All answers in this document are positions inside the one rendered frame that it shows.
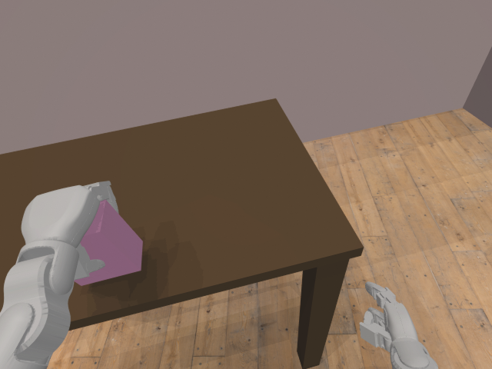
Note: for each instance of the robot right forearm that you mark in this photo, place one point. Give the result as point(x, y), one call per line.
point(407, 353)

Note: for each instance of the left robot hand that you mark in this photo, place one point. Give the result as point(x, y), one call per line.
point(65, 215)

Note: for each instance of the right robot hand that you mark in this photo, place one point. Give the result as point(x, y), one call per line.
point(380, 329)

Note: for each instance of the table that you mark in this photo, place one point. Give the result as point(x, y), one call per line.
point(221, 200)

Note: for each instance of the robot left forearm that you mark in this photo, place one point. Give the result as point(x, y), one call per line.
point(35, 318)

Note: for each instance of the sponge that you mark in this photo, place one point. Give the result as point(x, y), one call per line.
point(111, 240)

